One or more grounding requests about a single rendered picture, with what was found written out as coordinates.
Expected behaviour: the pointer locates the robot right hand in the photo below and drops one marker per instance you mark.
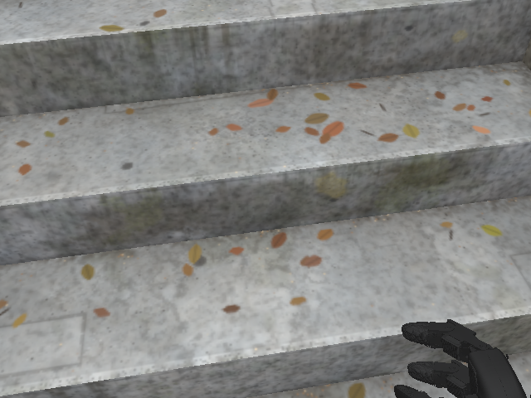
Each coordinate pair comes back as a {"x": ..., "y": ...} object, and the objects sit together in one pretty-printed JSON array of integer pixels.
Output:
[{"x": 488, "y": 375}]

